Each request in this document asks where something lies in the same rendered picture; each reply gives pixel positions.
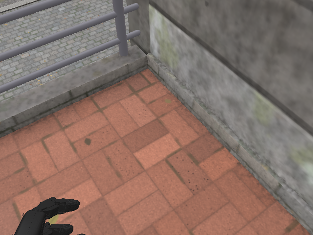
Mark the robot left hand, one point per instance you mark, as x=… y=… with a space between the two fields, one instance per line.
x=33 y=221

